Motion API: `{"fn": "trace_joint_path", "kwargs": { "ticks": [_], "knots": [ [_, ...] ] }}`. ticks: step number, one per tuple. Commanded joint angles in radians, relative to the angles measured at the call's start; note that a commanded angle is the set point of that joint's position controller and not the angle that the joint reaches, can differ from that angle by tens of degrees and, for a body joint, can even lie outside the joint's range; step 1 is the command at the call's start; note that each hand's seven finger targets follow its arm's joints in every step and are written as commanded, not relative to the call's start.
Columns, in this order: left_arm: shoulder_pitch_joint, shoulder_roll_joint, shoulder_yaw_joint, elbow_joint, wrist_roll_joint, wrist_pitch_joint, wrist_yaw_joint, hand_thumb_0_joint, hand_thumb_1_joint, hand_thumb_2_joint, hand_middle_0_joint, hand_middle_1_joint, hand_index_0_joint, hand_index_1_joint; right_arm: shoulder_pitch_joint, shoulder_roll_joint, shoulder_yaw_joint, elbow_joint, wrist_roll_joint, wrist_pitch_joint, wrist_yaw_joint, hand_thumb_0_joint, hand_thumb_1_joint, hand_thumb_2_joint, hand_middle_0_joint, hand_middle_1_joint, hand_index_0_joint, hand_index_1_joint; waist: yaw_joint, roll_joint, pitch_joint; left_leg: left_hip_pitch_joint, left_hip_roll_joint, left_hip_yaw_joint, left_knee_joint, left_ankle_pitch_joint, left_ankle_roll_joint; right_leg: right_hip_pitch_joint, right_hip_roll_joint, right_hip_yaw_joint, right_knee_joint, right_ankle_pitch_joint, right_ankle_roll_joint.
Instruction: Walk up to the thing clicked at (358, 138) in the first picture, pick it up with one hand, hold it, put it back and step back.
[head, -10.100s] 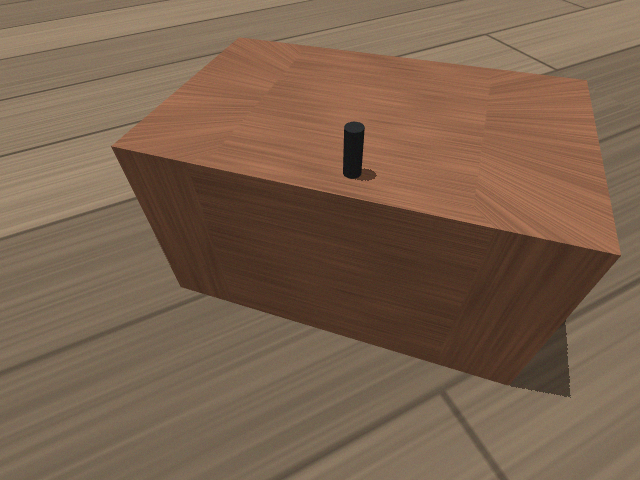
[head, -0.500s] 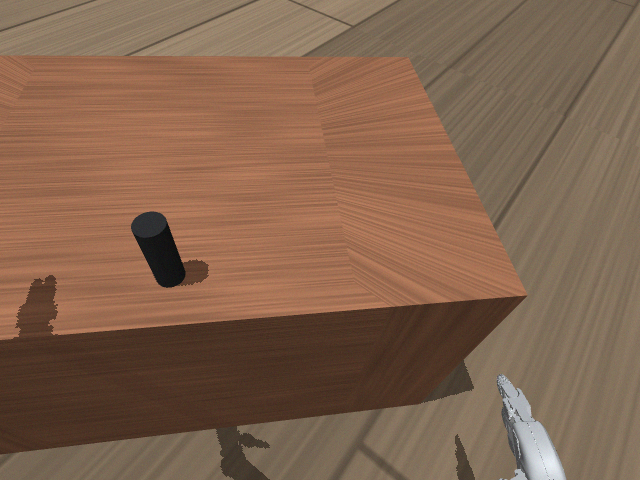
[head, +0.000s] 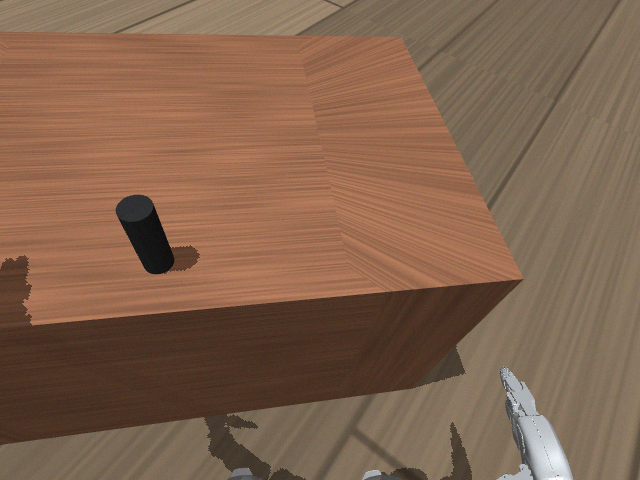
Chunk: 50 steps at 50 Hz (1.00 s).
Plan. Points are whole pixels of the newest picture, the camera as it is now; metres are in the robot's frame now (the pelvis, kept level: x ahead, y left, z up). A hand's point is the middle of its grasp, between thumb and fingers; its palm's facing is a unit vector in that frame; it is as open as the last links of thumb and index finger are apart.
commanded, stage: go down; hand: left
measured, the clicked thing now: (148, 237) +0.46 +0.22 +0.00
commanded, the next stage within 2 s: approach in 0.84 s
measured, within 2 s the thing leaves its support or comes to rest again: neither
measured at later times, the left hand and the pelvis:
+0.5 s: hand out of the picture +0.39 +0.40 +0.12, palm faces +0.23 -0.97 +0.00, open 17.5 cm; pelvis +0.00 +0.01 +0.00, yaw -1 degrees
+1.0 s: hand out of the picture +0.38 +0.40 +0.11, palm faces +0.23 -0.97 +0.01, open 17.5 cm; pelvis +0.00 +0.00 +0.00, yaw +0 degrees
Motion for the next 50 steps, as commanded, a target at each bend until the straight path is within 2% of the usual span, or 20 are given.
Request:
{"fn": "trace_joint_path", "kwargs": {
  "ticks": [1, 12, 13, 15, 19, 21, 23, 26, 29, 33, 36, 38, 39, 41, 43, 44, 46, 47, 49, 50],
  "knots": [
    [-0.327, 0.434, 0.047, -0.187, -0.023, -0.055, 0.001, 0.000, -0.572, 0.090, -0.045, -0.047, -0.040, -0.058, -0.002, -0.167, -0.084, -0.161, 0.009, -0.048, -0.015, 0.000, 0.542, -0.054, 0.049, 0.050, 0.049, 0.050, 0.017, 0.231, -0.316, 0.348, -0.011, 0.007, -0.126, 0.298, 0.016, -0.005, 0.018, -0.030, -0.100, 0.229, -0.047],
    [-0.355, 0.511, 0.077, -0.172, -0.007, -0.037, 0.001, 0.000, -0.560, 0.086, -0.047, -0.043, -0.041, -0.055, -0.009, -0.177, -0.085, -0.209, 0.006, -0.046, -0.022, 0.000, 0.542, -0.054, 0.049, 0.050, 0.049, 0.050, 0.020, 0.248, -0.361, 0.353, -0.016, 0.015, -0.106, 0.299, 0.016, 0.003, 0.017, -0.027, -0.102, 0.233, -0.045],
    [-0.357, 0.500, 0.074, -0.178, -0.012, -0.036, -0.003, 0.000, -0.559, 0.089, -0.046, -0.043, -0.039, -0.055, -0.001, -0.157, -0.065, -0.195, 0.006, -0.045, -0.021, 0.000, 0.541, -0.055, 0.049, 0.050, 0.049, 0.050, 0.025, 0.250, -0.363, 0.344, -0.018, 0.017, -0.106, 0.304, 0.019, 0.012, 0.016, -0.023, -0.103, 0.242, -0.044],
    [-0.344, 0.445, 0.029, -0.149, -0.013, -0.028, -0.012, 0.000, -0.542, 0.096, -0.044, -0.048, -0.037, -0.060, 0.030, -0.170, -0.083, -0.155, 0.005, -0.041, -0.022, 0.000, 0.541, -0.055, 0.049, 0.050, 0.049, 0.050, 0.019, 0.264, -0.333, 0.353, -0.014, 0.012, -0.113, 0.309, 0.012, -0.021, 0.021, -0.030, -0.098, 0.228, -0.050],
    [-0.318, 0.466, 0.050, -0.153, -0.012, -0.023, -0.012, 0.000, -0.550, 0.092, -0.043, -0.043, -0.036, -0.055, -0.009, -0.162, -0.059, -0.206, 0.008, -0.045, -0.019, 0.000, 0.545, -0.054, 0.049, 0.050, 0.049, 0.050, 0.032, 0.254, -0.342, 0.350, -0.005, 0.001, -0.114, 0.351, 0.009, -0.022, 0.027, -0.043, -0.086, 0.235, -0.053],
    [-0.294, 0.435, 0.045, -0.139, -0.018, -0.024, -0.011, 0.000, -0.539, 0.090, -0.040, -0.044, -0.036, -0.054, 0.018, -0.180, -0.085, -0.202, 0.006, -0.045, -0.022, 0.000, 0.546, -0.053, 0.049, 0.050, 0.049, 0.050, 0.025, 0.238, -0.347, 0.369, -0.001, -0.002, -0.112, 0.368, 0.006, -0.026, 0.031, -0.047, -0.084, 0.236, -0.053],
    [-0.307, 0.424, 0.043, -0.178, -0.030, -0.028, -0.012, 0.000, -0.541, 0.097, -0.039, -0.051, -0.035, -0.060, 0.043, -0.172, -0.076, -0.176, 0.004, -0.047, -0.018, 0.000, 0.544, -0.053, 0.049, 0.050, 0.049, 0.050, 0.026, 0.271, -0.353, 0.390, 0.001, -0.001, -0.109, 0.404, 0.004, -0.031, 0.030, -0.047, -0.078, 0.248, -0.054],
    [-0.324, 0.462, 0.063, -0.248, -0.024, -0.027, -0.005, 0.000, -0.549, 0.090, -0.043, -0.044, -0.037, -0.055, 0.044, -0.199, -0.103, -0.216, 0.006, -0.046, -0.023, 0.000, 0.538, -0.055, 0.049, 0.050, 0.049, 0.050, 0.025, 0.262, -0.417, 0.432, -0.002, 0.002, -0.099, 0.472, 0.008, 0.013, 0.025, -0.040, -0.083, 0.310, -0.048],
    [-0.288, 0.395, 0.030, -0.219, -0.024, -0.016, -0.005, 0.000, -0.532, 0.090, -0.043, -0.043, -0.037, -0.054, 0.057, -0.183, -0.100, -0.173, 0.006, -0.039, -0.019, 0.000, 0.541, -0.054, 0.049, 0.050, 0.049, 0.050, 0.031, 0.266, -0.362, 0.422, -0.002, -0.001, -0.107, 0.467, 0.005, -0.017, 0.025, -0.043, -0.085, 0.290, -0.050],
    [-0.278, 0.451, 0.073, -0.236, -0.031, -0.023, 0.008, 0.000, -0.545, 0.073, -0.047, -0.040, -0.043, -0.049, 0.036, -0.190, -0.106, -0.180, 0.009, -0.038, -0.018, 0.000, 0.532, -0.055, 0.049, 0.050, 0.049, 0.050, 0.039, 0.244, -0.327, 0.355, -0.015, 0.015, -0.104, 0.395, 0.016, 0.014, 0.017, -0.030, -0.094, 0.286, -0.046],
    [-0.256, 0.385, 0.054, -0.225, -0.036, -0.026, 0.002, 0.000, -0.557, 0.077, -0.045, -0.043, -0.041, -0.052, 0.043, -0.148, -0.073, -0.193, 0.010, -0.038, -0.014, 0.000, 0.532, -0.056, 0.049, 0.050, 0.049, 0.050, 0.035, 0.206, -0.322, 0.342, -0.021, 0.024, -0.095, 0.398, 0.026, 0.036, 0.015, -0.024, -0.096, 0.316, -0.040],
    [-0.214, 0.353, 0.033, -0.184, -0.038, -0.026, -0.006, 0.000, -0.553, 0.069, -0.047, -0.043, -0.046, -0.051, 0.035, -0.172, -0.096, -0.185, 0.009, -0.037, -0.016, 0.000, 0.532, -0.055, 0.049, 0.050, 0.049, 0.050, 0.036, 0.199, -0.308, 0.325, -0.021, 0.018, -0.104, 0.376, 0.022, 0.026, 0.017, -0.028, -0.093, 0.291, -0.043],
    [-0.245, 0.427, 0.072, -0.235, -0.035, -0.035, 0.001, 0.000, -0.578, 0.067, -0.048, -0.043, -0.044, -0.052, 0.038, -0.188, -0.109, -0.189, 0.007, -0.037, -0.017, 0.000, 0.529, -0.056, 0.049, 0.050, 0.049, 0.050, 0.042, 0.213, -0.323, 0.326, -0.022, 0.018, -0.104, 0.367, 0.022, 0.030, 0.016, -0.028, -0.093, 0.283, -0.044],
    [-0.288, 0.467, 0.085, -0.268, -0.030, -0.044, 0.002, 0.000, -0.586, 0.071, -0.051, -0.052, -0.049, -0.060, 0.030, -0.176, -0.098, -0.177, 0.009, -0.036, -0.015, 0.000, 0.530, -0.055, 0.049, 0.050, 0.049, 0.050, 0.045, 0.250, -0.332, 0.343, -0.019, 0.012, -0.110, 0.353, 0.015, 0.014, 0.017, -0.030, -0.088, 0.260, -0.048],
    [-0.332, 0.454, 0.076, -0.308, -0.030, -0.049, 0.001, 0.000, -0.569, 0.065, -0.052, -0.046, -0.049, -0.054, 0.020, -0.186, -0.110, -0.218, 0.007, -0.040, -0.022, 0.000, 0.528, -0.056, 0.049, 0.050, 0.049, 0.050, 0.027, 0.261, -0.391, 0.405, -0.015, 0.011, -0.112, 0.360, 0.012, 0.020, 0.019, -0.030, -0.091, 0.262, -0.047],
    [-0.321, 0.391, 0.039, -0.255, -0.033, -0.043, -0.004, 0.000, -0.542, 0.066, -0.050, -0.042, -0.048, -0.048, 0.019, -0.171, -0.098, -0.199, 0.005, -0.041, -0.021, 0.000, 0.529, -0.056, 0.049, 0.050, 0.049, 0.050, 0.021, 0.249, -0.350, 0.378, -0.017, 0.011, -0.111, 0.339, 0.014, 0.011, 0.017, -0.027, -0.096, 0.253, -0.046],
    [-0.312, 0.379, 0.032, -0.216, -0.039, -0.041, -0.010, 0.000, -0.539, 0.066, -0.045, -0.043, -0.045, -0.048, 0.024, -0.174, -0.096, -0.166, 0.006, -0.041, -0.025, 0.000, 0.529, -0.056, 0.049, 0.050, 0.049, 0.050, 0.005, 0.225, -0.311, 0.352, -0.020, 0.015, -0.110, 0.306, 0.020, -0.004, 0.016, -0.024, -0.102, 0.243, -0.043],
    [-0.300, 0.377, 0.022, -0.193, -0.039, -0.039, -0.013, 0.000, -0.480, 0.146, -0.052, -0.082, -0.029, -0.110, 0.015, -0.188, -0.104, -0.168, 0.007, -0.042, -0.029, 0.000, 0.540, -0.052, 0.049, 0.050, 0.049, 0.050, 0.003, 0.213, -0.306, 0.341, -0.023, 0.016, -0.108, 0.305, 0.023, -0.004, 0.015, -0.021, -0.104, 0.249, -0.041],
    [-0.319, 0.419, 0.032, -0.189, -0.021, -0.039, -0.004, 0.000, -0.510, 0.062, -0.055, -0.044, -0.040, -0.061, 0.012, -0.200, -0.111, -0.179, 0.003, -0.040, -0.027, 0.000, 0.559, -0.047, 0.048, 0.051, 0.048, 0.051, 0.008, 0.234, -0.323, 0.343, -0.019, 0.007, -0.106, 0.304, 0.018, -0.022, 0.014, -0.026, -0.095, 0.236, -0.046],
    [-0.286, 0.333, -0.020, -0.106, -0.021, -0.033, -0.011, 0.000, -0.504, 0.062, -0.051, -0.036, -0.035, -0.054, -0.002, -0.175, -0.083, -0.189, 0.004, -0.043, -0.020, 0.000, 0.561, -0.047, 0.048, 0.051, 0.048, 0.051, 0.006, 0.231, -0.281, 0.328, -0.015, 0.003, -0.111, 0.289, 0.011, -0.048, 0.020, -0.032, -0.088, 0.211, -0.049]
  ]
}}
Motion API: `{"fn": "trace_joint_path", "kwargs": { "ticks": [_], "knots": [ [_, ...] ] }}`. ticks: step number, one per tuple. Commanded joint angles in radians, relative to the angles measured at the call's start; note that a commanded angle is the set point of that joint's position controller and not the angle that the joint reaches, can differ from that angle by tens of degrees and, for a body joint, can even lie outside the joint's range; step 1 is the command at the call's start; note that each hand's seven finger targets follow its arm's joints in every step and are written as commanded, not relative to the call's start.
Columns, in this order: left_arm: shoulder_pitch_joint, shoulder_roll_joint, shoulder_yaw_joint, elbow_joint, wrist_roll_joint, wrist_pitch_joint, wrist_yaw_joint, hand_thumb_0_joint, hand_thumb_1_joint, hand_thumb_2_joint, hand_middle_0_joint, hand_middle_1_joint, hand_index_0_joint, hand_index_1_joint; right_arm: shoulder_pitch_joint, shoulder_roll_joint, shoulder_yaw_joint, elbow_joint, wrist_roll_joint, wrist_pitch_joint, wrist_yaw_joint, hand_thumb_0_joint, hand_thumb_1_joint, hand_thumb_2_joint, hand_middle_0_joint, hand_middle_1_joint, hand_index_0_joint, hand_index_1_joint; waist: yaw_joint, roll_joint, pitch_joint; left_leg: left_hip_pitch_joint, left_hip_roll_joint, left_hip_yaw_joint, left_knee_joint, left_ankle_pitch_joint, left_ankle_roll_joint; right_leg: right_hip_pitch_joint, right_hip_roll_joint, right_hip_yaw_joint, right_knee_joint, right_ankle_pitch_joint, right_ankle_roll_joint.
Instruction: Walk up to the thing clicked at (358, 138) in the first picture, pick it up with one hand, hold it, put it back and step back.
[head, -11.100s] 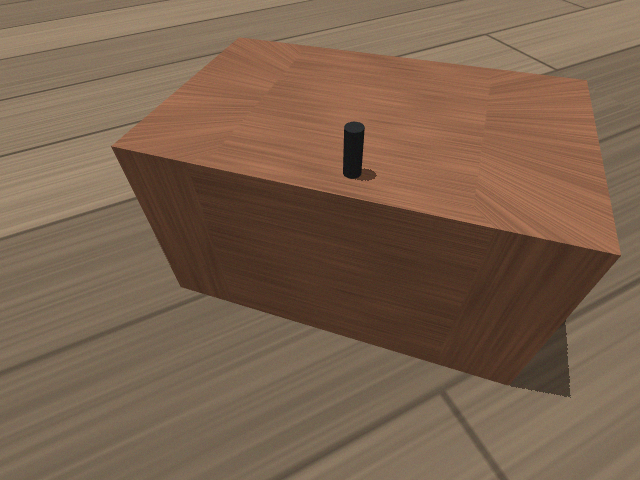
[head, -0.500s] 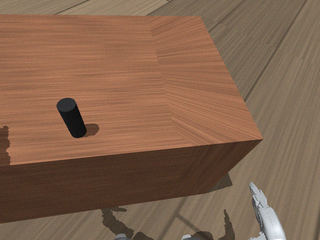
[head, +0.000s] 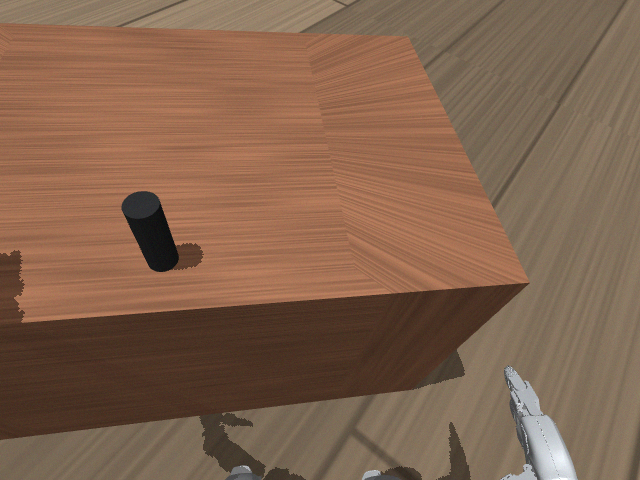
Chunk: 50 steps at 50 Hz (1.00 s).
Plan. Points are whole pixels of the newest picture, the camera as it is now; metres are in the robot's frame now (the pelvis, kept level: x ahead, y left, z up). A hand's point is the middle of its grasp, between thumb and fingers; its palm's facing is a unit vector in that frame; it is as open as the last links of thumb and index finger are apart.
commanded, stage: approach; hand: left
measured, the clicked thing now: (153, 234) +0.46 +0.21 +0.00
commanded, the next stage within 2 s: close in in 0.26 s
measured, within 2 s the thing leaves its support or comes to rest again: neither
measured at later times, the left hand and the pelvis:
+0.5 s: hand (121, 238) +0.46 +0.25 -0.01, palm faces +0.14 -0.99 +0.08, open 17.6 cm; pelvis -0.02 +0.00 -0.03, yaw -2 degrees
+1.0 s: hand (153, 243) +0.46 +0.21 -0.01, palm faces +0.16 -0.99 +0.01, open 17.3 cm; pelvis -0.02 -0.01 -0.04, yaw -1 degrees
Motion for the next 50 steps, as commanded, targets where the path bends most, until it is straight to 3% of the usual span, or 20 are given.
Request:
{"fn": "trace_joint_path", "kwargs": {
  "ticks": [1, 3, 5, 6, 10, 13, 16, 18, 21, 23, 26, 27, 29, 30, 32, 34, 38, 41, 47, 50],
  "knots": [
    [-0.322, 0.302, -0.029, -0.137, -0.028, -0.055, -0.003, 0.000, -0.519, 0.069, -0.050, -0.041, -0.035, -0.059, -0.002, -0.145, -0.064, -0.134, 0.006, -0.053, -0.006, 0.000, 0.566, -0.046, 0.048, 0.051, 0.048, 0.051, 0.003, 0.262, -0.260, 0.351, -0.004, 0.005, -0.139, 0.290, 0.000, -0.068, 0.029, -0.032, -0.091, 0.199, -0.059],
    [-0.330, 0.293, -0.036, -0.102, -0.028, -0.065, 0.006, 0.000, -0.552, 0.066, -0.052, -0.039, -0.035, -0.060, 0.007, -0.162, -0.080, -0.159, 0.005, -0.052, -0.007, 0.000, 0.560, -0.048, 0.048, 0.051, 0.048, 0.051, -0.020, 0.213, -0.270, 0.339, 0.001, -0.001, -0.127, 0.288, 0.005, -0.078, 0.030, -0.038, -0.085, 0.202, -0.058],
    [-0.350, 0.256, -0.060, -0.103, -0.026, -0.081, 0.017, 0.000, -0.549, 0.074, -0.047, -0.050, -0.035, -0.066, 0.017, -0.147, -0.062, -0.189, 0.002, -0.056, 0.003, 0.000, 0.572, -0.044, 0.048, 0.051, 0.048, 0.051, -0.030, 0.208, -0.261, 0.327, 0.000, 0.004, -0.115, 0.267, 0.007, -0.090, 0.029, -0.038, -0.076, 0.197, -0.058],
    [-0.334, 0.206, -0.088, -0.064, -0.029, -0.084, 0.021, 0.000, -0.560, 0.073, -0.046, -0.047, -0.035, -0.063, 0.021, -0.149, -0.064, -0.181, -0.001, -0.053, 0.005, 0.000, 0.574, -0.044, 0.048, 0.051, 0.049, 0.051, -0.041, 0.195, -0.268, 0.330, 0.002, 0.006, -0.102, 0.290, 0.009, -0.109, 0.031, -0.038, -0.069, 0.212, -0.056],
    [-0.386, 0.154, -0.111, -0.100, -0.026, -0.119, 0.066, 0.000, -0.583, 0.078, -0.047, -0.045, -0.035, -0.063, 0.029, -0.197, -0.119, -0.248, -0.009, -0.051, 0.021, 0.000, 0.578, -0.043, 0.048, 0.051, 0.048, 0.051, -0.064, 0.220, -0.350, 0.398, 0.019, -0.015, -0.055, 0.404, 0.000, -0.178, 0.031, -0.044, -0.029, 0.242, -0.057],
    [-0.440, 0.130, -0.117, -0.132, -0.019, -0.159, 0.117, 0.000, -0.592, 0.082, -0.047, -0.044, -0.034, -0.063, 0.030, -0.188, -0.124, -0.264, -0.017, -0.045, 0.040, 0.000, 0.569, -0.045, 0.048, 0.051, 0.049, 0.051, -0.065, 0.238, -0.367, 0.368, 0.021, -0.019, -0.031, 0.380, -0.007, -0.207, 0.029, -0.040, -0.004, 0.224, -0.061],
    [-0.520, 0.186, -0.090, -0.237, 0.012, -0.210, 0.187, 0.000, -0.595, 0.080, -0.056, -0.050, -0.044, -0.068, 0.047, -0.195, -0.140, -0.317, -0.028, -0.031, 0.049, 0.000, 0.559, -0.047, 0.048, 0.050, 0.049, 0.051, -0.062, 0.284, -0.451, 0.379, 0.011, -0.008, 0.000, 0.369, -0.007, -0.188, 0.025, -0.027, 0.021, 0.239, -0.062],
    [-0.474, 0.098, -0.126, -0.152, 0.031, -0.218, 0.227, 0.000, -0.600, 0.078, -0.063, -0.053, -0.049, -0.072, 0.045, -0.193, -0.147, -0.382, -0.037, -0.019, 0.059, 0.000, 0.545, -0.050, 0.048, 0.050, 0.048, 0.050, -0.073, 0.248, -0.451, 0.346, 0.012, -0.010, 0.012, 0.375, -0.007, -0.183, 0.029, -0.030, 0.034, 0.251, -0.064],
    [-0.503, 0.164, -0.069, -0.203, 0.046, -0.256, 0.296, 0.000, -0.563, 0.052, -0.054, -0.039, -0.050, -0.047, 0.060, -0.197, -0.165, -0.376, -0.044, 0.003, 0.069, 0.000, 0.551, -0.048, 0.048, 0.050, 0.049, 0.050, -0.039, 0.307, -0.494, 0.305, 0.005, -0.005, 0.044, 0.395, -0.007, -0.175, 0.028, -0.024, 0.070, 0.266, -0.066],
    [-0.527, 0.151, -0.067, -0.247, 0.063, -0.276, 0.338, 0.000, -0.554, 0.047, -0.061, -0.046, -0.057, -0.052, 0.066, -0.182, -0.170, -0.386, -0.053, 0.017, 0.082, 0.000, 0.541, -0.050, 0.048, 0.050, 0.049, 0.050, -0.026, 0.344, -0.522, 0.310, 0.007, -0.003, 0.048, 0.388, -0.011, -0.181, 0.031, -0.025, 0.088, 0.254, -0.069],
    [-0.506, 0.060, -0.128, -0.228, 0.097, -0.280, 0.393, 0.000, -0.525, 0.065, -0.056, -0.045, -0.050, -0.053, 0.054, -0.150, -0.157, -0.433, -0.060, 0.038, 0.094, 0.000, 0.537, -0.052, 0.048, 0.050, 0.049, 0.050, -0.032, 0.338, -0.544, 0.278, 0.004, 0.005, 0.054, 0.380, -0.008, -0.145, 0.034, -0.021, 0.093, 0.268, -0.069],
    [-0.468, 0.051, -0.120, -0.211, 0.102, -0.278, 0.406, 0.000, -0.519, 0.054, -0.058, -0.041, -0.054, -0.047, 0.063, -0.159, -0.164, -0.432, -0.058, 0.048, 0.095, 0.000, 0.536, -0.052, 0.048, 0.050, 0.049, 0.050, -0.027, 0.317, -0.533, 0.266, 0.006, 0.003, 0.054, 0.380, -0.008, -0.146, 0.037, -0.024, 0.097, 0.270, -0.068],
    [-0.456, -0.009, -0.157, -0.203, 0.100, -0.276, 0.417, 0.000, -0.539, 0.038, -0.064, -0.038, -0.062, -0.041, 0.051, -0.137, -0.146, -0.458, -0.057, 0.061, 0.102, 0.000, 0.533, -0.051, 0.049, 0.050, 0.049, 0.050, -0.037, 0.285, -0.547, 0.223, 0.003, 0.010, 0.067, 0.380, 0.001, -0.111, 0.039, -0.018, 0.097, 0.302, -0.062],
    [-0.479, 0.037, -0.122, -0.254, 0.099, -0.278, 0.423, 0.000, -0.540, 0.035, -0.065, -0.040, -0.064, -0.042, 0.061, -0.149, -0.161, -0.449, -0.056, 0.070, 0.098, 0.000, 0.535, -0.051, 0.049, 0.050, 0.049, 0.050, -0.028, 0.275, -0.562, 0.201, 0.001, 0.015, 0.071, 0.391, 0.007, -0.082, 0.039, -0.012, 0.095, 0.335, -0.057],
    [-0.446, -0.011, -0.148, -0.225, 0.097, -0.273, 0.419, 0.000, -0.536, 0.029, -0.062, -0.045, -0.068, -0.041, 0.059, -0.124, -0.136, -0.446, -0.054, 0.082, 0.102, 0.000, 0.539, -0.049, 0.049, 0.050, 0.049, 0.050, -0.031, 0.240, -0.530, 0.176, 0.003, 0.015, 0.072, 0.398, 0.009, -0.077, 0.039, -0.012, 0.103, 0.350, -0.055],
    [-0.426, -0.056, -0.169, -0.192, 0.087, -0.267, 0.415, 0.000, -0.530, 0.023, -0.060, -0.040, -0.067, -0.033, 0.076, -0.156, -0.182, -0.435, -0.051, 0.090, 0.098, 0.000, 0.540, -0.048, 0.049, 0.050, 0.049, 0.050, -0.065, 0.191, -0.509, 0.154, 0.006, 0.017, 0.086, 0.397, 0.019, -0.087, 0.039, -0.008, 0.101, 0.385, -0.046],
    [-0.436, -0.121, -0.209, -0.183, 0.082, -0.266, 0.419, 0.000, -0.489, 0.015, -0.058, -0.024, -0.066, -0.016, 0.095, -0.142, -0.163, -0.482, -0.042, 0.099, 0.103, 0.000, 0.549, -0.045, 0.049, 0.050, 0.049, 0.050, -0.086, 0.125, -0.449, 0.151, 0.007, 0.015, 0.073, 0.348, 0.021, -0.128, 0.039, -0.011, 0.090, 0.339, -0.045],
    [-0.446, -0.141, -0.228, -0.177, 0.081, -0.272, 0.427, 0.000, -0.495, 0.028, -0.052, -0.028, -0.063, -0.018, 0.130, -0.156, -0.185, -0.494, -0.039, 0.108, 0.105, 0.000, 0.558, -0.043, 0.049, 0.050, 0.049, 0.050, -0.103, 0.122, -0.428, 0.154, 0.002, 0.020, 0.071, 0.307, 0.022, -0.145, 0.035, -0.006, 0.084, 0.312, -0.042],
    [-0.568, -0.106, -0.250, -0.295, 0.105, -0.298, 0.464, 0.000, -0.473, 0.042, -0.049, -0.021, -0.058, -0.013, 0.146, -0.142, -0.170, -0.533, -0.044, 0.113, 0.113, 0.000, 0.558, -0.044, 0.049, 0.050, 0.049, 0.050, -0.096, 0.219, -0.479, 0.229, -0.003, 0.019, 0.058, 0.271, 0.011, -0.162, 0.029, -0.007, 0.082, 0.257, -0.050],
    [-0.568, -0.141, -0.269, -0.256, 0.111, -0.301, 0.482, 0.000, -0.474, 0.048, -0.056, -0.024, -0.063, -0.018, 0.096, -0.122, -0.148, -0.559, -0.047, 0.116, 0.114, 0.000, 0.556, -0.045, 0.049, 0.050, 0.049, 0.050, -0.084, 0.219, -0.462, 0.202, -0.008, 0.023, 0.059, 0.258, 0.011, -0.144, 0.026, -0.002, 0.081, 0.256, -0.048]
  ]
}}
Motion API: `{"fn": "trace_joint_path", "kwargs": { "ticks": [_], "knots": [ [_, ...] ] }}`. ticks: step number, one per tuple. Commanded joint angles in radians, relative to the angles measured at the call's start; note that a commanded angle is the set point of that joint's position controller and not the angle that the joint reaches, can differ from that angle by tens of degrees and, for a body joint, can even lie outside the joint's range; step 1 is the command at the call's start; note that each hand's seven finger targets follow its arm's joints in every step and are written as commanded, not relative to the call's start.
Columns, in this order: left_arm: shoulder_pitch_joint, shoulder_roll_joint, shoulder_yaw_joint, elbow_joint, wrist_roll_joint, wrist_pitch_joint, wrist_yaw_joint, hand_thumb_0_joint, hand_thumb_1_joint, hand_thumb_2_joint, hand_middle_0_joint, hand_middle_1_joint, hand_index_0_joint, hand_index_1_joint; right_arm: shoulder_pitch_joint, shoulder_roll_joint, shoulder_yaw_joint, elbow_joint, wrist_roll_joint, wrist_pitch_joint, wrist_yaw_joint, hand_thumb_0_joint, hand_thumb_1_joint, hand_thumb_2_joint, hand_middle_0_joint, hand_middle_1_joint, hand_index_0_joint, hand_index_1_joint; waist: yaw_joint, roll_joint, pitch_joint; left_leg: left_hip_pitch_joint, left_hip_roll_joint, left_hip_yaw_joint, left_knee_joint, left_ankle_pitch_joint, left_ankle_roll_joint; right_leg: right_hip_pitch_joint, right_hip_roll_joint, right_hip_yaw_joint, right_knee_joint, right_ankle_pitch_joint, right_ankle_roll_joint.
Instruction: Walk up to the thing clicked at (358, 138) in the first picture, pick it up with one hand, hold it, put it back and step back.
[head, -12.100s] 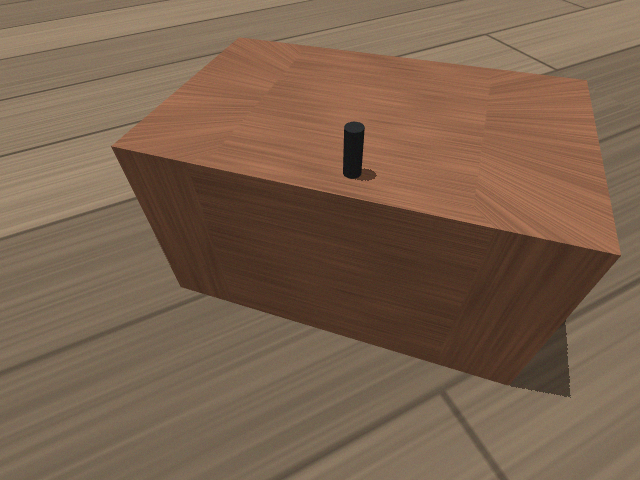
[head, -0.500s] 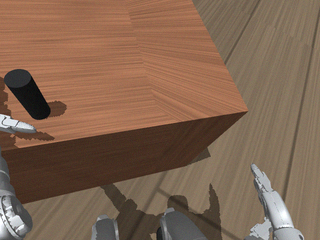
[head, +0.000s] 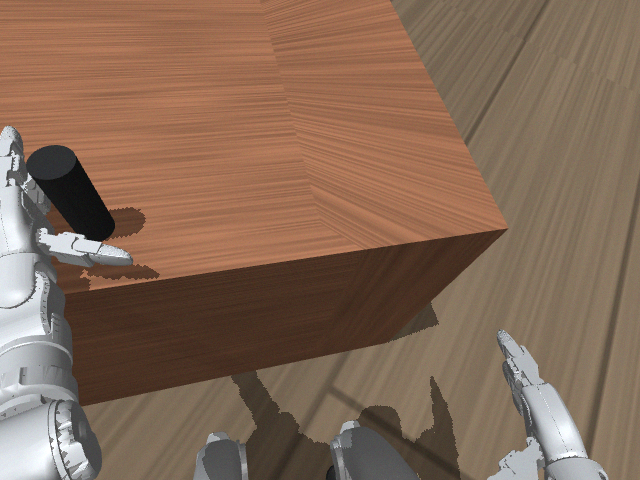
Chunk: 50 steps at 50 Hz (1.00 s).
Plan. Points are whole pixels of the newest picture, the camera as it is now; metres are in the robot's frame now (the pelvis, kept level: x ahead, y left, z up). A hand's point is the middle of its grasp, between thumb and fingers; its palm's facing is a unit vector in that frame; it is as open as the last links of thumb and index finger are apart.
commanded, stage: close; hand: left
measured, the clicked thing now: (76, 198) +0.47 +0.23 +0.04
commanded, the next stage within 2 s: settle in 0.88 s
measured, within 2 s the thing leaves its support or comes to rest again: leaves its support in 1.24 s
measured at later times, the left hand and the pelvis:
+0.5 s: hand (89, 198) +0.48 +0.22 +0.04, palm faces +0.21 -0.98 +0.01, open 12.8 cm; pelvis +0.00 +0.00 +0.00, yaw -1 degrees
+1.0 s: hand (82, 192) +0.48 +0.23 +0.04, palm faces +0.21 -0.98 +0.00, open 6.7 cm; pelvis -0.01 +0.00 +0.00, yaw -1 degrees
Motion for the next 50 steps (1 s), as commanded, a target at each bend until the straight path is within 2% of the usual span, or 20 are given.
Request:
{"fn": "trace_joint_path", "kwargs": {
  "ticks": [1, 5, 6, 8, 10, 18, 22, 24, 27, 28, 29, 32, 35, 37, 38, 42, 43, 46, 49, 50],
  "knots": [
    [-0.452, 0.249, -0.005, -0.224, 0.000, -0.082, 0.030, 0.000, -0.502, 0.050, -0.062, -0.029, -0.067, -0.025, 0.040, -0.133, -0.093, -0.151, 0.002, -0.036, -0.013, 0.000, 0.550, -0.047, 0.049, 0.050, 0.049, 0.050, -0.002, 0.243, -0.457, 0.443, -0.020, 0.029, -0.126, 0.304, 0.032, 0.117, 0.007, -0.004, -0.148, 0.322, -0.034],
    [-0.427, 0.253, 0.018, -0.193, 0.014, -0.085, 0.061, 0.000, -0.611, 0.053, -0.111, -0.018, -0.097, -0.035, 0.025, -0.151, -0.113, -0.146, -0.006, -0.025, -0.008, 0.000, 0.540, -0.053, 0.049, 0.050, 0.049, 0.050, 0.012, 0.260, -0.461, 0.444, -0.015, 0.018, -0.129, 0.321, 0.025, 0.105, 0.013, -0.018, -0.131, 0.310, -0.042],
    [-0.379, 0.223, 0.017, -0.142, 0.012, -0.083, 0.066, 0.000, -0.531, 0.044, -0.191, -0.093, -0.177, -0.098, 0.016, -0.144, -0.105, -0.163, -0.007, -0.021, -0.003, 0.000, 0.530, -0.049, 0.049, 0.050, 0.049, 0.050, 0.014, 0.231, -0.455, 0.422, -0.016, 0.021, -0.126, 0.313, 0.029, 0.111, 0.014, -0.016, -0.137, 0.310, -0.040],
    [-0.385, 0.270, 0.057, -0.162, 0.012, -0.093, 0.077, 0.000, -0.466, 0.122, -0.327, -0.189, -0.323, -0.193, 0.021, -0.149, -0.108, -0.184, -0.005, -0.014, -0.001, 0.000, 0.535, -0.047, 0.049, 0.050, 0.049, 0.050, 0.019, 0.205, -0.463, 0.393, -0.017, 0.019, -0.131, 0.314, 0.031, 0.146, 0.017, -0.019, -0.136, 0.320, -0.039],
    [-0.426, 0.282, 0.056, -0.191, 0.016, -0.101, 0.082, 0.000, -0.417, 0.167, -0.431, -0.274, -0.431, -0.274, 0.000, -0.147, -0.099, -0.242, -0.003, -0.013, -0.001, 0.000, 0.531, -0.046, 0.049, 0.049, 0.049, 0.049, 0.012, 0.178, -0.493, 0.391, -0.017, 0.020, -0.134, 0.303, 0.033, 0.178, 0.019, -0.014, -0.139, 0.324, -0.035],
    [-0.368, 0.122, -0.042, -0.116, 0.000, -0.076, 0.066, 0.000, -0.316, 0.318, -0.679, -0.493, -0.685, -0.488, 0.051, -0.150, -0.114, -0.226, 0.004, -0.007, -0.005, 0.000, 0.527, -0.045, 0.049, 0.050, 0.049, 0.050, -0.023, 0.143, -0.461, 0.416, -0.012, 0.023, -0.131, 0.362, 0.034, 0.145, 0.023, -0.015, -0.142, 0.387, -0.031],
    [-0.345, 0.213, 0.039, -0.159, 0.002, -0.089, 0.084, 0.000, -0.142, 0.407, -0.750, -0.567, -0.758, -0.559, 0.071, -0.168, -0.136, -0.202, 0.004, 0.002, 0.002, 0.000, 0.541, -0.042, 0.049, 0.049, 0.049, 0.049, 0.011, 0.183, -0.449, 0.438, -0.011, 0.016, -0.137, 0.388, 0.023, 0.123, 0.022, -0.028, -0.129, 0.361, -0.039],
    [-0.327, 0.178, 0.022, -0.175, 0.007, -0.097, 0.092, 0.000, -0.103, 0.467, -0.798, -0.623, -0.805, -0.617, 0.073, -0.157, -0.133, -0.215, 0.003, 0.007, 0.008, 0.000, 0.539, -0.043, 0.049, 0.049, 0.049, 0.049, 0.005, 0.172, -0.438, 0.438, -0.011, 0.016, -0.142, 0.381, 0.025, 0.127, 0.023, -0.028, -0.132, 0.355, -0.040],
    [-0.411, 0.253, 0.039, -0.304, 0.012, -0.114, 0.098, 0.000, 0.000, 0.581, -0.919, -0.744, -0.923, -0.741, 0.095, -0.147, -0.126, -0.202, 0.002, 0.009, 0.003, 0.000, 0.530, -0.045, 0.049, 0.049, 0.049, 0.049, 0.013, 0.218, -0.509, 0.488, -0.013, 0.023, -0.137, 0.415, 0.026, 0.167, 0.021, -0.017, -0.134, 0.390, -0.036],
    [-0.433, 0.222, 0.014, -0.315, 0.009, -0.114, 0.094, 0.000, 0.012, 0.612, -0.956, -0.782, -0.958, -0.780, 0.056, -0.139, -0.115, -0.242, 0.004, 0.008, 0.005, 0.000, 0.526, -0.046, 0.049, 0.049, 0.048, 0.049, 0.011, 0.207, -0.529, 0.489, -0.014, 0.023, -0.138, 0.418, 0.027, 0.187, 0.019, -0.015, -0.137, 0.402, -0.035],
    [-0.452, 0.190, -0.022, -0.305, 0.011, -0.110, 0.089, 0.000, 0.036, 0.653, -0.990, -0.824, -0.992, -0.824, 0.022, -0.129, -0.106, -0.266, 0.006, 0.002, 0.000, 0.000, 0.526, -0.047, 0.049, 0.049, 0.048, 0.049, 0.004, 0.200, -0.526, 0.489, -0.018, 0.028, -0.140, 0.392, 0.029, 0.186, 0.018, -0.009, -0.141, 0.396, -0.033],
    [-0.427, 0.176, -0.037, -0.179, 0.023, -0.089, 0.096, 0.000, 0.097, 0.727, -1.052, -0.887, -1.049, -0.892, 0.016, -0.150, -0.129, -0.208, 0.002, 0.006, -0.012, 0.000, 0.519, -0.050, 0.049, 0.049, 0.048, 0.049, -0.021, 0.183, -0.435, 0.423, -0.017, 0.030, -0.146, 0.316, 0.035, 0.145, 0.013, -0.001, -0.156, 0.353, -0.028],
    [-0.422, 0.202, -0.006, -0.108, 0.026, -0.091, 0.097, 0.000, 0.150, 0.735, -1.070, -0.900, -1.070, -0.901, 0.018, -0.146, -0.108, -0.211, -0.001, 0.005, -0.008, 0.000, 0.526, -0.047, 0.049, 0.049, 0.048, 0.049, -0.029, 0.154, -0.392, 0.384, -0.016, 0.029, -0.147, 0.260, 0.038, 0.117, 0.013, -0.003, -0.163, 0.305, -0.028],
    [-0.441, 0.239, 0.008, -0.089, 0.030, -0.098, 0.090, 0.000, 0.220, 0.784, -1.109, -0.955, -1.114, -0.951, 0.036, -0.186, -0.155, -0.207, -0.004, 0.009, -0.012, 0.000, 0.535, -0.044, 0.049, 0.049, 0.048, 0.049, -0.037, 0.167, -0.394, 0.405, -0.016, 0.026, -0.152, 0.245, 0.034, 0.097, 0.014, -0.011, -0.161, 0.284, -0.031],
    [-0.432, 0.248, 0.015, -0.069, 0.033, -0.100, 0.091, 0.000, 0.282, 0.823, -1.135, -0.986, -1.141, -0.980, 0.063, -0.175, -0.141, -0.194, -0.007, 0.012, -0.007, 0.000, 0.539, -0.044, 0.049, 0.049, 0.048, 0.049, -0.044, 0.172, -0.391, 0.400, -0.016, 0.023, -0.149, 0.255, 0.035, 0.092, 0.015, -0.012, -0.158, 0.287, -0.032],
    [-0.479, 0.287, 0.040, -0.157, 0.028, -0.117, 0.088, 0.000, 0.389, 0.949, -1.268, -1.123, -1.274, -1.118, 0.062, -0.149, -0.115, -0.203, -0.004, 0.009, 0.004, 0.000, 0.533, -0.045, 0.049, 0.049, 0.048, 0.049, -0.017, 0.216, -0.463, 0.438, -0.017, 0.018, -0.158, 0.265, 0.027, 0.120, 0.020, -0.021, -0.144, 0.280, -0.039],
    [-0.449, 0.227, 0.016, -0.106, 0.019, -0.108, 0.080, 0.000, 0.423, 1.029, -1.317, -1.187, -1.318, -1.189, 0.045, -0.148, -0.119, -0.214, -0.004, 0.008, 0.004, 0.000, 0.532, -0.048, 0.048, 0.049, 0.048, 0.049, -0.020, 0.212, -0.469, 0.456, -0.016, 0.015, -0.159, 0.277, 0.025, 0.114, 0.021, -0.025, -0.148, 0.280, -0.040],
    [-0.461, 0.205, 0.000, -0.110, 0.010, -0.103, 0.073, 0.000, 0.529, 1.204, -1.402, -1.320, -1.397, -1.330, 0.012, -0.132, -0.091, -0.222, -0.001, -0.005, 0.004, 0.000, 0.531, -0.051, 0.048, 0.049, 0.048, 0.049, -0.017, 0.203, -0.462, 0.429, -0.011, 0.013, -0.155, 0.278, 0.024, 0.112, 0.024, -0.026, -0.141, 0.284, -0.040],
    [-0.389, 0.187, -0.013, -0.038, 0.027, -0.102, 0.072, 0.000, 0.520, 1.244, -1.425, -1.361, -1.421, -1.371, -0.008, -0.127, -0.070, -0.226, -0.005, -0.009, 0.003, 0.000, 0.527, -0.053, 0.048, 0.049, 0.048, 0.049, -0.014, 0.164, -0.444, 0.369, -0.016, 0.025, -0.137, 0.276, 0.034, 0.122, 0.022, -0.016, -0.145, 0.303, -0.034],
    [-0.393, 0.210, 0.003, -0.062, 0.028, -0.108, 0.075, 0.000, 0.600, 1.324, -1.369, -1.370, -1.354, -1.395, -0.017, -0.140, -0.084, -0.229, -0.004, -0.010, 0.001, 0.000, 0.540, -0.055, 0.049, 0.050, 0.049, 0.050, -0.006, 0.167, -0.443, 0.358, -0.017, 0.024, -0.140, 0.265, 0.031, 0.126, 0.021, -0.016, -0.140, 0.293, -0.036]
  ]
}}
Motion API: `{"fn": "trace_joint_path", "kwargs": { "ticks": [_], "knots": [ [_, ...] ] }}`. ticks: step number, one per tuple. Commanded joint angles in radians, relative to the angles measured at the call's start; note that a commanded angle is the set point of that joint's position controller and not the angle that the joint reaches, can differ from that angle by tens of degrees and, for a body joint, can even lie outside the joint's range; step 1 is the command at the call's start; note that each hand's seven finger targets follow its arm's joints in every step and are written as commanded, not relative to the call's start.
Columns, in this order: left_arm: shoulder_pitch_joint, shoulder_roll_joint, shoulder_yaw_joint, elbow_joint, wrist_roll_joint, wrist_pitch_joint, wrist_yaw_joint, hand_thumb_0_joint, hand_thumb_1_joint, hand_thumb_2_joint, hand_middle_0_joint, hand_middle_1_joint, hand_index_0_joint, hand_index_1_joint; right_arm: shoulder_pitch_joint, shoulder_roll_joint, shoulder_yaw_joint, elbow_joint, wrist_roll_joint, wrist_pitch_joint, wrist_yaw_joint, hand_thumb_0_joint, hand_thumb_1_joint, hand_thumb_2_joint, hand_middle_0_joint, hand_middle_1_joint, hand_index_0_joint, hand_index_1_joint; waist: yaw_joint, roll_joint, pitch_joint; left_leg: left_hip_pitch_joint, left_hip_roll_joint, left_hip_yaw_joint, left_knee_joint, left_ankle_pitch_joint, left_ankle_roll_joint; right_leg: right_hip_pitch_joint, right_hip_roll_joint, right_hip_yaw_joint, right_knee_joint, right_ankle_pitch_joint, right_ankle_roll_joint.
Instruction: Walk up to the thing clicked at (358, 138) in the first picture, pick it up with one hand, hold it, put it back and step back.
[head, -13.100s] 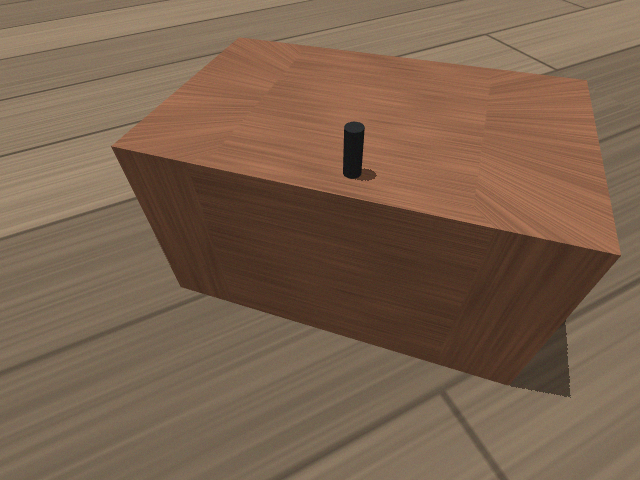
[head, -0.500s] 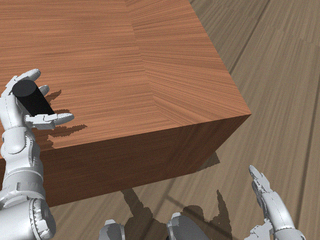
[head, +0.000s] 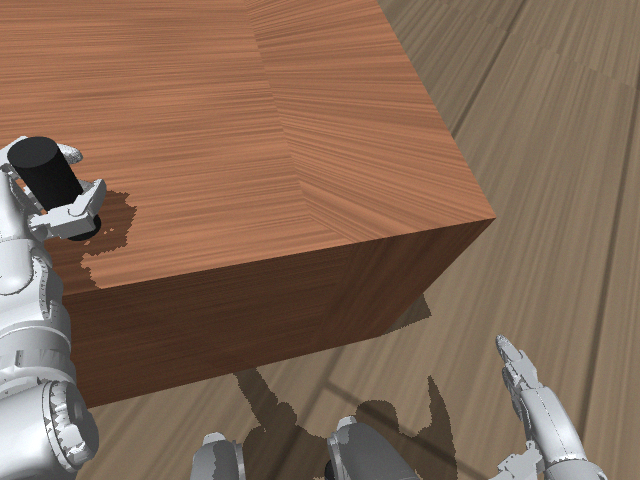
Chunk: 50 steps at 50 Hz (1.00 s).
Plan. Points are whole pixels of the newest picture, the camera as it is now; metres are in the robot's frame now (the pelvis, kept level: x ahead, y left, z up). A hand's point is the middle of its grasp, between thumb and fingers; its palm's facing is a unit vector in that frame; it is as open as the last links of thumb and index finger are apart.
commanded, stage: settle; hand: left
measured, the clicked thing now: (60, 193) +0.49 +0.24 +0.04
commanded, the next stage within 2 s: lift in 0.94 s
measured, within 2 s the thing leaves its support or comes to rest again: leaves its support in 0.24 s
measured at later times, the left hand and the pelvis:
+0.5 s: hand (53, 165) +0.50 +0.23 +0.08, palm faces +0.23 -0.97 -0.03, open 6.5 cm; pelvis +0.01 +0.00 +0.02, yaw +0 degrees
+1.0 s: hand (42, 142) +0.50 +0.23 +0.11, palm faces +0.23 -0.97 -0.02, open 6.6 cm; pelvis +0.02 +0.00 +0.03, yaw +0 degrees
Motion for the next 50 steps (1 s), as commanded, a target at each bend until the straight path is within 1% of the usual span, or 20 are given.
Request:
{"fn": "trace_joint_path", "kwargs": {
  "ticks": [1, 4, 5, 8, 9, 12, 13, 14, 17, 20, 22, 27, 33, 36, 38, 40, 41, 44, 46, 50],
  "knots": [
    [-0.339, 0.226, 0.009, -0.198, 0.005, -0.060, 0.005, 0.000, 0.672, 1.325, -1.366, -1.367, -1.354, -1.388, -0.007, -0.175, -0.118, -0.188, 0.004, -0.056, -0.016, 0.000, 0.541, -0.054, 0.049, 0.050, 0.049, 0.050, 0.019, 0.185, -0.490, 0.405, -0.020, 0.015, -0.133, 0.277, 0.023, 0.150, 0.016, -0.025, -0.130, 0.291, -0.045],
    [-0.363, 0.213, -0.004, -0.225, -0.001, -0.046, 0.007, 0.000, 0.703, 1.394, -1.408, -1.429, -1.398, -1.451, 0.021, -0.176, -0.124, -0.207, 0.009, -0.046, -0.020, 0.000, 0.548, -0.053, 0.049, 0.050, 0.049, 0.050, 0.008, 0.184, -0.518, 0.453, -0.017, 0.014, -0.136, 0.311, 0.021, 0.161, 0.018, -0.026, -0.134, 0.318, -0.043],
    [-0.345, 0.221, 0.017, -0.225, -0.011, -0.043, 0.010, 0.000, 0.673, 1.403, -1.414, -1.446, -1.404, -1.468, 0.029, -0.185, -0.131, -0.204, 0.014, -0.043, -0.021, 0.000, 0.546, -0.053, 0.049, 0.050, 0.049, 0.050, 0.014, 0.174, -0.497, 0.452, -0.015, 0.012, -0.144, 0.309, 0.018, 0.159, 0.019, -0.028, -0.137, 0.313, -0.044],
    [-0.393, 0.247, 0.027, -0.314, -0.014, -0.043, 0.021, 0.000, 0.625, 1.412, -1.427, -1.463, -1.416, -1.488, 0.066, -0.145, -0.098, -0.167, 0.016, -0.034, -0.016, 0.000, 0.540, -0.055, 0.049, 0.050, 0.049, 0.050, 0.022, 0.201, -0.511, 0.488, -0.013, 0.009, -0.149, 0.355, 0.017, 0.170, 0.020, -0.032, -0.135, 0.337, -0.045],
    [-0.382, 0.213, 0.004, -0.287, -0.012, -0.036, 0.018, 0.000, 0.617, 1.406, -1.415, -1.455, -1.405, -1.478, 0.044, -0.142, -0.095, -0.185, 0.016, -0.034, -0.015, 0.000, 0.540, -0.055, 0.049, 0.050, 0.049, 0.050, 0.019, 0.195, -0.503, 0.487, -0.013, 0.009, -0.149, 0.365, 0.016, 0.167, 0.020, -0.034, -0.136, 0.342, -0.045],
    [-0.398, 0.211, -0.011, -0.325, -0.009, -0.024, 0.019, 0.000, 0.590, 1.401, -1.400, -1.447, -1.389, -1.472, 0.042, -0.139, -0.090, -0.176, 0.014, -0.030, -0.016, 0.000, 0.536, -0.056, 0.049, 0.050, 0.049, 0.050, 0.022, 0.226, -0.506, 0.539, -0.007, 0.005, -0.161, 0.396, 0.010, 0.158, 0.019, -0.037, -0.141, 0.341, -0.048],
    [-0.456, 0.240, -0.008, -0.416, -0.007, -0.029, 0.025, 0.000, 0.583, 1.400, -1.396, -1.442, -1.385, -1.468, 0.035, -0.135, -0.091, -0.178, 0.015, -0.030, -0.017, 0.000, 0.541, -0.055, 0.049, 0.050, 0.049, 0.050, 0.028, 0.258, -0.530, 0.558, -0.009, 0.008, -0.162, 0.407, 0.009, 0.170, 0.016, -0.032, -0.142, 0.353, -0.048],
    [-0.473, 0.253, 0.003, -0.409, -0.006, -0.022, 0.030, 0.000, 0.545, 1.389, -1.397, -1.438, -1.384, -1.466, 0.032, -0.134, -0.091, -0.158, 0.014, -0.026, -0.019, 0.000, 0.536, -0.057, 0.049, 0.050, 0.049, 0.050, 0.037, 0.260, -0.522, 0.561, -0.009, 0.008, -0.169, 0.399, 0.008, 0.174, 0.016, -0.032, -0.147, 0.346, -0.048],
    [-0.419, 0.191, -0.022, -0.320, -0.014, 0.008, 0.034, 0.000, 0.513, 1.393, -1.397, -1.448, -1.385, -1.475, 0.015, -0.139, -0.100, -0.152, 0.013, -0.023, -0.023, 0.000, 0.536, -0.057, 0.049, 0.050, 0.049, 0.050, 0.034, 0.241, -0.474, 0.544, -0.008, 0.009, -0.184, 0.385, 0.008, 0.185, 0.015, -0.032, -0.160, 0.343, -0.048],
    [-0.410, 0.230, -0.008, -0.320, -0.004, 0.030, 0.038, 0.000, 0.531, 1.392, -1.389, -1.444, -1.379, -1.469, 0.011, -0.163, -0.124, -0.158, 0.016, -0.017, -0.030, 0.000, 0.545, -0.054, 0.049, 0.050, 0.049, 0.050, 0.033, 0.219, -0.478, 0.541, -0.014, 0.022, -0.193, 0.350, 0.018, 0.215, 0.012, -0.022, -0.189, 0.346, -0.040],
    [-0.412, 0.166, -0.045, -0.316, -0.010, 0.040, 0.030, 0.000, 0.530, 1.402, -1.395, -1.457, -1.388, -1.480, 0.022, -0.123, -0.085, -0.150, 0.020, -0.017, -0.025, 0.000, 0.549, -0.053, 0.049, 0.050, 0.049, 0.050, 0.030, 0.191, -0.454, 0.531, -0.015, 0.023, -0.204, 0.334, 0.020, 0.223, 0.012, -0.022, -0.200, 0.341, -0.039],
    [-0.398, 0.210, -0.010, -0.305, -0.022, 0.050, 0.019, 0.000, 0.536, 1.421, -1.394, -1.470, -1.391, -1.491, 0.021, -0.135, -0.088, -0.132, 0.025, -0.015, -0.026, 0.000, 0.555, -0.052, 0.049, 0.050, 0.049, 0.050, 0.043, 0.135, -0.445, 0.518, -0.014, 0.027, -0.212, 0.370, 0.029, 0.261, 0.013, -0.021, -0.216, 0.386, -0.032],
    [-0.415, 0.210, -0.011, -0.308, -0.025, 0.053, 0.023, 0.000, 0.567, 1.430, -1.390, -1.467, -1.387, -1.488, -0.006, -0.146, -0.110, -0.133, 0.030, -0.019, -0.028, 0.000, 0.565, -0.050, 0.049, 0.050, 0.049, 0.050, 0.053, 0.152, -0.456, 0.559, -0.017, 0.028, -0.229, 0.390, 0.024, 0.274, 0.011, -0.020, -0.223, 0.392, -0.036],
    [-0.458, 0.223, -0.020, -0.371, -0.021, 0.043, 0.023, 0.000, 0.571, 1.435, -1.383, -1.466, -1.380, -1.486, 0.008, -0.127, -0.092, -0.118, 0.027, -0.014, -0.027, 0.000, 0.561, -0.051, 0.049, 0.050, 0.049, 0.050, 0.060, 0.168, -0.495, 0.574, -0.021, 0.033, -0.229, 0.410, 0.027, 0.305, 0.008, -0.016, -0.232, 0.419, -0.034],
    [-0.428, 0.215, -0.021, -0.349, -0.030, 0.052, 0.017, 0.000, 0.577, 1.447, -1.392, -1.484, -1.392, -1.502, 0.015, -0.147, -0.115, -0.114, 0.030, -0.012, -0.033, 0.000, 0.560, -0.051, 0.049, 0.050, 0.049, 0.050, 0.056, 0.164, -0.507, 0.597, -0.020, 0.036, -0.227, 0.444, 0.028, 0.321, 0.006, -0.014, -0.234, 0.455, -0.032],
    [-0.447, 0.213, -0.028, -0.369, -0.031, 0.057, 0.015, 0.000, 0.546, 1.452, -1.410, -1.493, -1.406, -1.515, -0.002, -0.123, -0.086, -0.102, 0.031, -0.011, -0.029, 0.000, 0.555, -0.052, 0.049, 0.050, 0.049, 0.050, 0.066, 0.185, -0.505, 0.610, -0.017, 0.031, -0.228, 0.473, 0.024, 0.315, 0.007, -0.017, -0.229, 0.462, -0.036],
    [-0.455, 0.232, -0.018, -0.383, -0.029, 0.060, 0.019, 0.000, 0.539, 1.466, -1.410, -1.501, -1.407, -1.524, 0.000, -0.142, -0.112, -0.106, 0.034, -0.011, -0.033, 0.000, 0.558, -0.052, 0.049, 0.050, 0.049, 0.050, 0.064, 0.178, -0.516, 0.620, -0.018, 0.033, -0.227, 0.475, 0.027, 0.319, 0.006, -0.013, -0.233, 0.471, -0.033],
    [-0.455, 0.221, -0.018, -0.374, -0.030, 0.072, 0.026, 0.000, 0.565, 1.478, -1.421, -1.509, -1.417, -1.532, 0.007, -0.120, -0.095, -0.064, 0.033, -0.006, -0.032, 0.000, 0.557, -0.052, 0.049, 0.050, 0.049, 0.050, 0.069, 0.179, -0.472, 0.594, -0.020, 0.037, -0.240, 0.449, 0.028, 0.322, 0.003, -0.009, -0.247, 0.458, -0.032],
    [-0.436, 0.200, -0.027, -0.335, -0.034, 0.081, 0.024, 0.000, 0.559, 1.470, -1.403, -1.495, -1.399, -1.519, -0.018, -0.136, -0.114, -0.065, 0.039, -0.008, -0.035, 0.000, 0.563, -0.051, 0.049, 0.050, 0.049, 0.050, 0.064, 0.151, -0.419, 0.580, -0.020, 0.036, -0.257, 0.413, 0.027, 0.311, 0.007, -0.014, -0.261, 0.423, -0.032],
    [-0.449, 0.217, -0.027, -0.360, -0.029, 0.086, 0.017, 0.000, 0.589, 1.466, -1.410, -1.498, -1.411, -1.516, -0.001, -0.125, -0.097, -0.057, 0.037, -0.005, -0.031, 0.000, 0.568, -0.048, 0.049, 0.050, 0.049, 0.050, 0.065, 0.161, -0.446, 0.598, -0.022, 0.040, -0.264, 0.404, 0.029, 0.320, 0.005, -0.012, -0.273, 0.421, -0.031]
  ]
}}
